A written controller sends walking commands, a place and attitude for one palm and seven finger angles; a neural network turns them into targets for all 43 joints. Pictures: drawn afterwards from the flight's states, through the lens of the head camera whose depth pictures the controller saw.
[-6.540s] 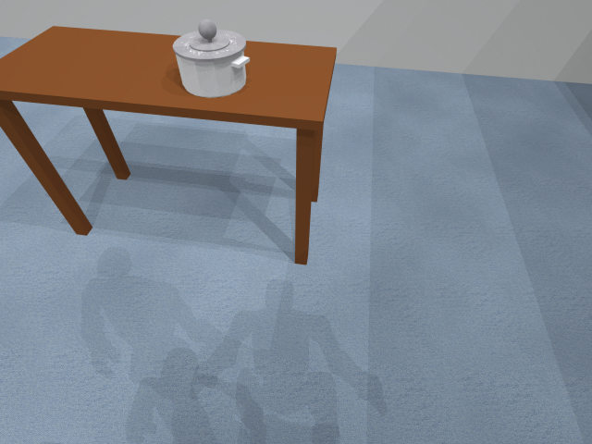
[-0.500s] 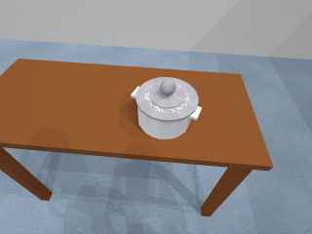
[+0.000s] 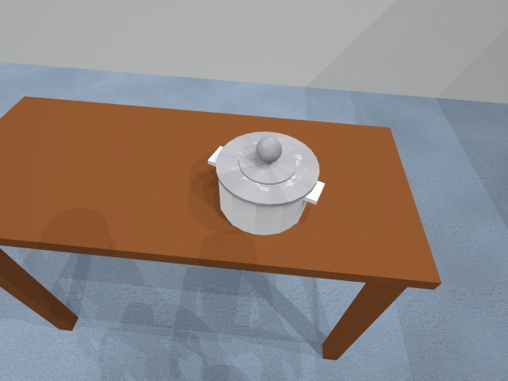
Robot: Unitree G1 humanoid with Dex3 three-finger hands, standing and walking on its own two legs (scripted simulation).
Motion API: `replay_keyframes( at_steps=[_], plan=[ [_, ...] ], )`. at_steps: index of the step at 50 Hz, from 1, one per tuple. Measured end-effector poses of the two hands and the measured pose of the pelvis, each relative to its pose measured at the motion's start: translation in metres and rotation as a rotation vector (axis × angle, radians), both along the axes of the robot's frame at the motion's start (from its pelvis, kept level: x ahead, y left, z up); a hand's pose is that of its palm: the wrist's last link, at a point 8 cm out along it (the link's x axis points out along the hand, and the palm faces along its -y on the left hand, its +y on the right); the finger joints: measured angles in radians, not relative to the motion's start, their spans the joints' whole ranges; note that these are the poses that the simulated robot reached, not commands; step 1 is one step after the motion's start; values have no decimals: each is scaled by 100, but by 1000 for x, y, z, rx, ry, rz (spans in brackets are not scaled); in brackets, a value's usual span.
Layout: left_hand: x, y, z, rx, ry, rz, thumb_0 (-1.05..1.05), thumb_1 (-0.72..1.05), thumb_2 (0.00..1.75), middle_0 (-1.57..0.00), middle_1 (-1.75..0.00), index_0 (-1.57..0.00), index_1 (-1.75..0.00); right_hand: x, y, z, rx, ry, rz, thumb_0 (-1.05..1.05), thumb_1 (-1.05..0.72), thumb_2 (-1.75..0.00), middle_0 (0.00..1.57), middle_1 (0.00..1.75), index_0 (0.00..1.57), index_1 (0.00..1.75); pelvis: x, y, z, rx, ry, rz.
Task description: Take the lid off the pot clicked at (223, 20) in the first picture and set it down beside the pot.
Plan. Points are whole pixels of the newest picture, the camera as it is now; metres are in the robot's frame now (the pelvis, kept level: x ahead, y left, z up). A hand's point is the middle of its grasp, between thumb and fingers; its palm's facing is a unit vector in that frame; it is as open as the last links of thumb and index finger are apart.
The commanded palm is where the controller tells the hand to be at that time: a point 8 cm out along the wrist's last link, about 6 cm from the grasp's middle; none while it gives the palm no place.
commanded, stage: look again from close up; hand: left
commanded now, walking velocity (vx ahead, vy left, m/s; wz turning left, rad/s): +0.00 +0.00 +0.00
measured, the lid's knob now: (269, 149) +0.49 +0.01 +0.10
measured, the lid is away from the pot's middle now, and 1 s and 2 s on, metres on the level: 0.01 0.01 0.01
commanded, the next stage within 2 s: shuffle to correct the standing spot in 0.32 s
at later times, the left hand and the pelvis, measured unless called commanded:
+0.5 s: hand out of the picture -0.02 +0.15 -0.18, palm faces +0.03 -0.99 -0.14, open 7.4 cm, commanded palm none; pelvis +0.00 +0.00 +0.00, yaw +0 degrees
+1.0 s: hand out of the picture +0.01 +0.11 -0.19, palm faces +0.03 -0.99 -0.15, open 7.4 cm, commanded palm none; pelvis +0.02 -0.05 -0.01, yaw +0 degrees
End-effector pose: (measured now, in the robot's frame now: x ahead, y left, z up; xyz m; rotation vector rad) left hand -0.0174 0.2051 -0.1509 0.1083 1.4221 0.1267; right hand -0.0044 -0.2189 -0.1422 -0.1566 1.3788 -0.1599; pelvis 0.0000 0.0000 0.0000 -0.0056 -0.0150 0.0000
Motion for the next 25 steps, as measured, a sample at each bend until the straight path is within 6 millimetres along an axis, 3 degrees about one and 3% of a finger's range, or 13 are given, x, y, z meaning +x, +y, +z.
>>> replay_keyframes(
  at_steps=[25],
  plan=[
    [-6,-7,-1,-8,15,5,0,91,90,-20,-30,-20,-29,-16,9,-1,27,44,-21,1,-91,-90,20,30,20,30,1,-4,1,-1,0,2]
  ],
)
